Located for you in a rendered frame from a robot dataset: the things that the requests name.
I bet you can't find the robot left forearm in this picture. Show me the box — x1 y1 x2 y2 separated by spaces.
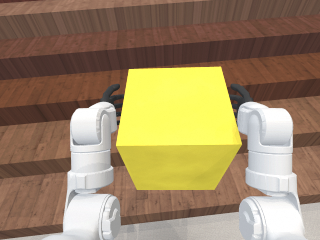
63 102 118 231

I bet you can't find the robot right upper arm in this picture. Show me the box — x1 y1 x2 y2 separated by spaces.
239 196 308 240

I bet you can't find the robot right forearm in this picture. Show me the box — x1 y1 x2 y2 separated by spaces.
237 101 305 235

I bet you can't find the robot right hand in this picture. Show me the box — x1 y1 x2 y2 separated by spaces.
229 83 254 127

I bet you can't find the robot left hand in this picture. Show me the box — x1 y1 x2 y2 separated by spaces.
100 84 125 125

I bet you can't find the robot left upper arm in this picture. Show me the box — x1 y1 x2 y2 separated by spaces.
42 193 121 240

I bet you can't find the carton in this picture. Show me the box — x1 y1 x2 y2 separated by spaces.
116 66 242 190

